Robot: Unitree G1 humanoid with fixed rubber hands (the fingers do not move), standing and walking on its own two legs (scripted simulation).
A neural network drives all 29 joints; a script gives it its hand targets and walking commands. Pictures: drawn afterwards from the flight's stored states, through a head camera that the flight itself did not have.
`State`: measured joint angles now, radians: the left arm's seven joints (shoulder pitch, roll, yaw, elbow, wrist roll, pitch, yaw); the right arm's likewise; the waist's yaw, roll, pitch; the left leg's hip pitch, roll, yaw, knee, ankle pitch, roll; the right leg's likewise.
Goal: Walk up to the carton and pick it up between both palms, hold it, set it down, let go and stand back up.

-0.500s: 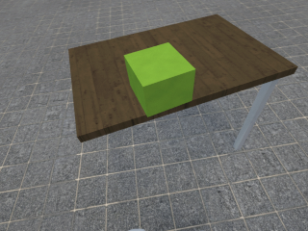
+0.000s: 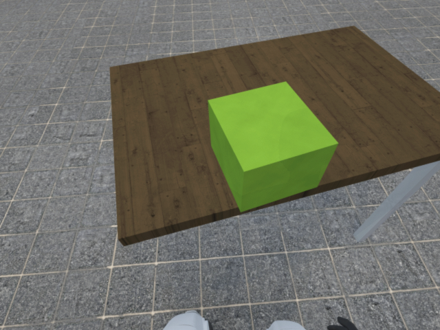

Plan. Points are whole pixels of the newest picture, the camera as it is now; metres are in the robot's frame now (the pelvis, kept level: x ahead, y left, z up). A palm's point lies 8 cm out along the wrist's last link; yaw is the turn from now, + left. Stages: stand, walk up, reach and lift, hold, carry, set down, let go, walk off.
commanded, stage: walk up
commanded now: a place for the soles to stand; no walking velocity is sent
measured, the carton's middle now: (264, 144) +0.47 -0.07 +0.04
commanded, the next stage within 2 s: none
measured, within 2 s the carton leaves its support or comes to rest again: neither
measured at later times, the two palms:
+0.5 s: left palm out of the picture +0.08 +0.23 -0.11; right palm out of the picture +0.03 -0.24 -0.11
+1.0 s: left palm out of the picture -0.03 +0.26 -0.11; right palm out of the picture -0.04 -0.24 -0.12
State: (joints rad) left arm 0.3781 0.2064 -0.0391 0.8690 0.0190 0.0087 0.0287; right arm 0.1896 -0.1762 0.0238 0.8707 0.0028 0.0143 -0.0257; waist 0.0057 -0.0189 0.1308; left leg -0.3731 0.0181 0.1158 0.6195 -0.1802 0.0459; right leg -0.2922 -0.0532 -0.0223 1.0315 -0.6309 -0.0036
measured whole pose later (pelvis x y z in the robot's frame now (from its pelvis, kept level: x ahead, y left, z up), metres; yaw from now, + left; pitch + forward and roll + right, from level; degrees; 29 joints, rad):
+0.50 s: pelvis -0.01 +0.00 +0.02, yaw -4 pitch -2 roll +0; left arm 0.23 0.22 -0.03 0.87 0.01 -0.01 0.01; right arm 0.22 -0.22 0.04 0.96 -0.01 0.00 -0.01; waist -0.01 -0.02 0.06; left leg -0.21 0.03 0.04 0.54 -0.30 -0.01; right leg -0.26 -0.01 -0.02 0.55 -0.26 -0.01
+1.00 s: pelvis -0.02 +0.00 +0.02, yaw -3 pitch -2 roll +0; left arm 0.35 0.25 -0.03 1.03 0.05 0.01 0.00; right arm 0.33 -0.23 0.04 1.03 -0.02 -0.01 -0.02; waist 0.00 -0.01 0.04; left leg -0.20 0.01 0.02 0.47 -0.25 0.00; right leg -0.26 -0.01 -0.03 0.56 -0.35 0.00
